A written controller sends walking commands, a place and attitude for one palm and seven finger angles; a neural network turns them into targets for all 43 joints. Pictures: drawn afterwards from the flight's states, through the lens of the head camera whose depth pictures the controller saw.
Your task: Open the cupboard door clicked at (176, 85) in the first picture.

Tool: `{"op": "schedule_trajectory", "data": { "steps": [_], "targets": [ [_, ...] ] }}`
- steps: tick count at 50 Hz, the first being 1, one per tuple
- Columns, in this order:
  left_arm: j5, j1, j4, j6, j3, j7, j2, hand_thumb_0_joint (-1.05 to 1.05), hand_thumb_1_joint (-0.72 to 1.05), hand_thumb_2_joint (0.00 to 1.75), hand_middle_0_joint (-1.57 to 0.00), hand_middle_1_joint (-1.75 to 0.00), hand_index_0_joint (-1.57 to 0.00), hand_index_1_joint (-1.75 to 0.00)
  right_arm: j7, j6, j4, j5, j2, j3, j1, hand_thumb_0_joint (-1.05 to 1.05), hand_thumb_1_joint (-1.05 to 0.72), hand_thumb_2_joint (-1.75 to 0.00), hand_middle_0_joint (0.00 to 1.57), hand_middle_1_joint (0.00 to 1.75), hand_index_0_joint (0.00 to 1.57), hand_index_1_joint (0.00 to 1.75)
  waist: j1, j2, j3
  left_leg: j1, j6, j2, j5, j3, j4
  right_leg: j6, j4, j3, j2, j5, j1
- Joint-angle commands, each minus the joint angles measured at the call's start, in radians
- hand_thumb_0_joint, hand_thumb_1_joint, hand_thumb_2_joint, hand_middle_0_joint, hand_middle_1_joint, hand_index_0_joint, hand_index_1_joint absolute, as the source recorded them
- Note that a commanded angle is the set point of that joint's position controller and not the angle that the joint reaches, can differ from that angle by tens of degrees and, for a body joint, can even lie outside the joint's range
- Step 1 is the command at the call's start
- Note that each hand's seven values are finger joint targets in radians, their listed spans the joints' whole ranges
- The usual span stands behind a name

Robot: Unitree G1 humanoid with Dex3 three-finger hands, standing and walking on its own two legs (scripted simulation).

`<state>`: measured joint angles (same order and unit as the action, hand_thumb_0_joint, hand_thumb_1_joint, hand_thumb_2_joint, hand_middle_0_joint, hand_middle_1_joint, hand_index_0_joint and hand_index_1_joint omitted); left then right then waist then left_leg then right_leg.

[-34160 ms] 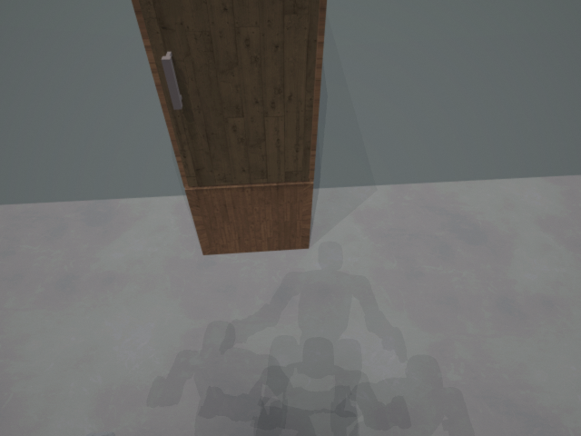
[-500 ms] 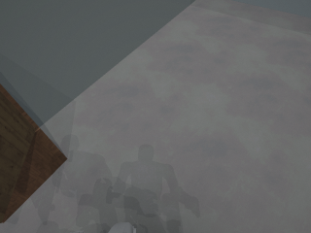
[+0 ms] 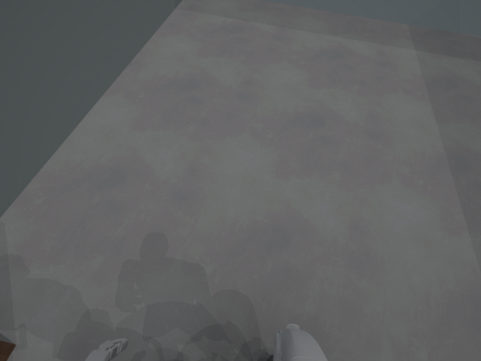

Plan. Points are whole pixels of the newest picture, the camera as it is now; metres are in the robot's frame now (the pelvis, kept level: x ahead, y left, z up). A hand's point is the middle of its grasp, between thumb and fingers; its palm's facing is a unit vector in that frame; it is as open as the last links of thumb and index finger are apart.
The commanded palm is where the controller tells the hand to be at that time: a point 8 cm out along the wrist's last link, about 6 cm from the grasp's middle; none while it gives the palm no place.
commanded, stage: walk to a spot facing it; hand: left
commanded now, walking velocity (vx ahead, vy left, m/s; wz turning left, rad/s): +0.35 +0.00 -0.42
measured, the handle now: out of the picture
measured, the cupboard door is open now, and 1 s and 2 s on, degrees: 38 38 38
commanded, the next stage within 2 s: turn to face it in 0.74 s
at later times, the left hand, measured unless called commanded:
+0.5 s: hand (183, 281) +0.29 +0.13 -0.17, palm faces -0.08 -0.97 -0.23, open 7.1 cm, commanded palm none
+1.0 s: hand (220, 176) +0.59 +0.07 -0.18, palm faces -0.24 -0.94 -0.23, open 7.3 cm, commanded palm none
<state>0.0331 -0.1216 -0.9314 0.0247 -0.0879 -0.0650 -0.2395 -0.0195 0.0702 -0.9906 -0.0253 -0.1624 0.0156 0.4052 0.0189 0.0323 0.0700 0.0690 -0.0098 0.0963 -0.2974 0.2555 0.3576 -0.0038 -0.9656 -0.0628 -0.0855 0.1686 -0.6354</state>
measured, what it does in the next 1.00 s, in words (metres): walks ahead: right foot, then left foot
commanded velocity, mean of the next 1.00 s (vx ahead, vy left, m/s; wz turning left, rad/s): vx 0.27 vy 0.00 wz -0.11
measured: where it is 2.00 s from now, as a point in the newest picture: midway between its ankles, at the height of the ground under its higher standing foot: (273, 268)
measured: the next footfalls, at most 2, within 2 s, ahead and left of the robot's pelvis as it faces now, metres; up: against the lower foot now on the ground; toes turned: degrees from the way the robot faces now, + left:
right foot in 0.18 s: +0.20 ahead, -0.13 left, +0.00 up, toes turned -10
left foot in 0.64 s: +0.47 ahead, +0.04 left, +0.00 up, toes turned -4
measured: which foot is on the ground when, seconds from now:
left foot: down 0.00-0.16, up 0.18-0.62, down 0.64-1.00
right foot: up 0.00-0.16, down 0.18-0.66, up 0.68-0.98, down 1.00-1.00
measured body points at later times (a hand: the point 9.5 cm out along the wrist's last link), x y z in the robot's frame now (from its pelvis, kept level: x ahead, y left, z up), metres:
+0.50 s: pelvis +0.23 -0.07 +0.00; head +0.26 -0.07 +0.45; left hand +0.29 +0.18 -0.15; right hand +0.28 -0.31 -0.15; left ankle +0.35 +0.08 -0.70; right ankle +0.16 -0.12 -0.75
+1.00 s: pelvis +0.46 -0.11 -0.02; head +0.48 -0.12 +0.43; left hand +0.60 +0.12 -0.16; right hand +0.35 -0.33 -0.17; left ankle +0.43 +0.04 -0.74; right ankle +0.50 -0.24 -0.75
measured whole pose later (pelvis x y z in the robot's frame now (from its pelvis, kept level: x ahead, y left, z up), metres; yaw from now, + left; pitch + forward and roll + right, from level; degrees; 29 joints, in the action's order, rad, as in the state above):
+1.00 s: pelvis +0.46 -0.11 -0.02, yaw -14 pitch +0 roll +2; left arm 0.03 -0.18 -1.00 -0.04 -0.07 -0.02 -0.22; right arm -0.01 0.03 -1.09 -0.02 -0.19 0.04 0.38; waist 0.03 0.02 0.05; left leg 0.16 -0.03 0.08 -0.39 0.17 0.57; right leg -0.01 -0.58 -0.08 -0.10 0.17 -0.39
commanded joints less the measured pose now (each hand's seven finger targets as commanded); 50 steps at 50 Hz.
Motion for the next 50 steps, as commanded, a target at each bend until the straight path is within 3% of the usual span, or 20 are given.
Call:
{"op": "schedule_trajectory", "data": {
  "steps": [1, 5, 7, 8, 9, 10, 11, 15, 27, 30, 31, 32, 33, 36, 40, 44, 47, 48, 49, 50],
  "targets": [
    [-0.003, 0.171, 0.108, -0.025, 0.021, -0.006, 0.018, 0.00, 0.90, 0.90, -0.20, -0.30, -0.20, -0.30, -0.009, 0.009, 0.009, -0.012, -0.153, 0.032, 0.113, 0.00, -0.90, -0.90, 0.20, 0.30, 0.20, 0.30, 0.042, -0.163, 0.048, -0.037, 0.099, 0.241, 0.382, -0.080, -0.143, -0.021, 0.192, -0.042, 0.012, -0.013, 0.000],
    [-0.005, 0.125, 0.091, -0.037, 0.018, 0.005, -0.011, 0.00, 0.90, 0.90, -0.20, -0.30, -0.20, -0.30, -0.009, 0.000, -0.025, -0.011, -0.178, 0.033, 0.126, 0.00, -0.90, -0.90, 0.20, 0.30, 0.20, 0.30, 0.001, -0.155, -0.006, -0.086, 0.087, 0.256, 0.773, -0.035, 0.010, -0.082, 0.290, -0.096, 0.089, 0.089, 0.199],
    [-0.001, -0.170, 0.004, -0.058, -0.003, 0.021, -0.068, 0.00, 0.90, 0.90, -0.20, -0.30, -0.20, -0.30, -0.003, -0.003, -0.013, 0.004, -0.195, 0.036, 0.054, 0.00, -0.90, -0.90, 0.20, 0.30, 0.20, 0.30, -0.144, -0.113, -0.154, 0.056, 0.035, 0.201, 0.839, 0.012, 0.366, -0.126, 0.412, -0.095, 0.121, 0.034, 0.628],
    [0.003, -0.328, -0.043, -0.068, -0.035, 0.037, -0.179, 0.00, 0.90, 0.90, -0.20, -0.30, -0.20, -0.30, 0.009, 0.001, 0.007, 0.024, -0.140, 0.027, 0.052, 0.00, -0.90, -0.90, 0.20, 0.30, 0.20, 0.30, -0.204, 0.088, -0.284, 0.360, -0.004, 0.102, 0.371, 0.027, 0.678, -0.195, 0.471, 0.186, -0.107, 0.064, 0.959],
    [-0.021, -0.387, -0.061, -0.066, -0.048, 0.048, -0.258, 0.00, 0.90, 0.90, -0.20, -0.30, -0.20, -0.30, 0.001, 0.005, 0.048, 0.035, -0.095, 0.025, 0.024, 0.00, -0.90, -0.90, 0.20, 0.30, 0.20, 0.30, -0.192, 0.215, -0.338, 0.609, -0.041, -0.040, -0.337, -0.059, 1.006, -0.298, 0.594, 0.618, -0.359, -0.152, 1.061],
    [-0.030, -0.317, -0.042, -0.064, -0.046, 0.058, -0.257, 0.00, 0.90, 0.90, -0.20, -0.30, -0.20, -0.30, 0.002, 0.001, 0.050, 0.027, -0.127, 0.039, -0.034, 0.00, -0.90, -0.90, 0.20, 0.30, 0.20, 0.30, -0.170, 0.110, -0.252, 0.661, -0.023, 0.013, -0.251, -0.211, 1.073, -0.303, 0.645, 0.565, -0.353, -0.099, 0.914],
    [-0.030, -0.232, -0.021, -0.063, -0.030, 0.063, -0.198, 0.00, 0.90, 0.90, -0.20, -0.30, -0.20, -0.30, 0.001, -0.001, 0.055, 0.022, -0.116, 0.044, -0.077, 0.00, -0.90, -0.90, 0.20, 0.30, 0.20, 0.30, -0.121, 0.084, -0.159, 0.664, -0.026, 0.050, -0.145, -0.238, 1.060, -0.269, 0.670, 0.498, -0.304, -0.070, 0.761],
    [-0.016, -0.085, -0.001, -0.089, 0.005, 0.067, -0.073, 0.00, 0.90, 0.90, -0.20, -0.30, -0.20, -0.30, 0.012, -0.047, -0.010, -0.003, -0.058, 0.039, 0.005, 0.00, -0.90, -0.90, 0.20, 0.30, 0.20, 0.30, 0.019, 0.073, -0.029, 0.460, -0.046, 0.078, -0.025, -0.215, 0.766, -0.196, 0.749, 0.196, -0.152, -0.130, 0.388],
    [-0.016, -0.263, -0.106, -0.112, 0.014, 0.068, -0.075, 0.00, 0.90, 0.90, -0.20, -0.30, -0.20, -0.30, 0.046, -0.017, 0.103, 0.005, -0.072, 0.043, -0.345, 0.00, -0.90, -0.90, 0.20, 0.30, 0.20, 0.30, -0.048, 0.064, 0.023, 0.457, -0.013, -0.011, 0.078, -0.173, 0.303, -0.181, 0.710, 0.234, -0.147, -0.300, 0.601],
    [-0.024, -0.233, -0.106, -0.110, 0.012, 0.071, -0.086, 0.00, 0.90, 0.90, -0.20, -0.30, -0.20, -0.30, 0.027, -0.005, 0.038, -0.004, -0.121, 0.054, -0.161, 0.00, -0.90, -0.90, 0.20, 0.30, 0.20, 0.30, 0.058, 0.025, -0.056, 0.109, 0.022, -0.072, 0.133, -0.128, 0.143, -0.126, 0.459, 0.139, -0.078, -0.519, 0.511],
    [-0.029, -0.244, -0.091, -0.109, 0.013, 0.068, -0.060, 0.00, 0.90, 0.90, -0.20, -0.30, -0.20, -0.30, 0.016, 0.002, 0.000, -0.015, -0.194, 0.072, -0.011, 0.00, -0.90, -0.90, 0.20, 0.30, 0.20, 0.30, 0.113, -0.080, -0.164, -0.171, 0.090, 0.073, 0.157, -0.320, 0.119, -0.078, 0.224, 0.102, -0.011, -0.368, 0.312],
    [-0.036, -0.288, -0.077, -0.111, 0.024, 0.058, -0.017, 0.00, 0.90, 0.90, -0.20, -0.30, -0.20, -0.30, 0.008, 0.000, -0.021, -0.025, -0.305, 0.096, 0.117, 0.00, -0.90, -0.90, 0.20, 0.30, 0.20, 0.30, 0.130, -0.305, -0.283, -0.365, 0.222, 0.355, 0.190, -0.657, 0.047, -0.041, -0.152, 0.003, 0.116, 0.217, 0.099],
    [-0.024, -0.223, -0.051, -0.117, 0.021, 0.063, -0.039, 0.00, 0.90, 0.90, -0.20, -0.30, -0.20, -0.30, 0.006, -0.014, -0.016, -0.012, -0.297, 0.086, 0.115, 0.00, -0.90, -0.90, 0.20, 0.30, 0.20, 0.30, 0.123, -0.205, -0.237, -0.243, 0.263, 0.421, 0.124, -0.738, -0.052, -0.053, -0.303, 0.071, 0.106, 0.391, 0.043],
    [-0.006, -0.156, -0.050, -0.087, 0.013, 0.047, -0.013, 0.00, 0.90, 0.90, -0.20, -0.30, -0.20, -0.30, 0.000, 0.000, 0.034, -0.008, -0.165, 0.054, -0.081, 0.00, -0.90, -0.90, 0.20, 0.30, 0.20, 0.30, 0.030, -0.170, -0.012, 0.080, 0.182, 0.326, -0.027, -0.531, -0.159, -0.030, -0.354, 0.109, -0.013, 0.202, -0.028],
    [-0.005, -0.178, -0.048, -0.045, 0.017, 0.028, 0.043, 0.00, 0.90, 0.90, -0.20, -0.30, -0.20, -0.30, -0.003, 0.011, 0.020, -0.003, -0.158, 0.048, -0.112, 0.00, -0.90, -0.90, 0.20, 0.30, 0.20, 0.30, -0.027, -0.167, -0.044, 0.155, 0.128, 0.227, 0.219, -0.195, -0.145, -0.001, -0.030, 0.032, -0.032, 0.134, 0.122],
    [-0.002, -0.140, -0.043, -0.051, 0.024, 0.032, 0.062, 0.00, 0.90, 0.90, -0.20, -0.30, -0.20, -0.30, 0.003, -0.010, -0.010, -0.003, -0.153, 0.051, -0.074, 0.00, -0.90, -0.90, 0.20, 0.30, 0.20, 0.30, -0.015, -0.119, -0.013, 0.221, 0.132, 0.189, 0.204, -0.161, -0.102, 0.004, 0.238, -0.043, 0.018, 0.029, 0.277],
    [-0.002, -0.229, -0.084, -0.064, 0.020, 0.044, 0.012, 0.00, 0.90, 0.90, -0.20, -0.30, -0.20, -0.30, 0.006, -0.024, -0.031, 0.004, -0.139, 0.042, -0.091, 0.00, -0.90, -0.90, 0.20, 0.30, 0.20, 0.30, -0.070, -0.099, -0.056, 0.267, 0.081, 0.114, 0.136, -0.157, 0.048, 0.006, 0.416, -0.070, 0.049, -0.042, 0.497],
    [-0.002, -0.275, -0.103, -0.076, 0.012, 0.051, -0.045, 0.00, 0.90, 0.90, -0.20, -0.30, -0.20, -0.30, 0.008, -0.025, -0.035, 0.010, -0.110, 0.034, -0.077, 0.00, -0.90, -0.90, 0.20, 0.30, 0.20, 0.30, -0.094, -0.014, -0.086, 0.338, 0.040, 0.054, 0.042, -0.135, 0.158, -0.007, 0.471, 0.010, -0.024, -0.104, 0.618],
    [0.001, -0.325, -0.121, -0.084, -0.003, 0.063, -0.137, 0.00, 0.90, 0.90, -0.20, -0.30, -0.20, -0.30, 0.017, -0.025, -0.031, 0.015, -0.055, 0.022, -0.042, 0.00, -0.90, -0.90, 0.20, 0.30, 0.20, 0.30, -0.109, 0.185, -0.128, 0.473, -0.004, -0.054, -0.189, -0.074, 0.357, -0.078, 0.553, 0.244, -0.239, -0.170, 0.734],
    [-0.009, -0.358, -0.117, -0.077, -0.006, 0.067, -0.199, 0.00, 0.90, 0.90, -0.20, -0.30, -0.20, -0.30, 0.015, -0.043, -0.016, 0.018, -0.067, 0.028, -0.042, 0.00, -0.90, -0.90, 0.20, 0.30, 0.20, 0.30, -0.119, 0.231, -0.160, 0.450, -0.010, -0.063, -0.418, -0.131, 0.559, -0.162, 0.677, 0.359, -0.387, -0.107, 0.673]
  ]
}}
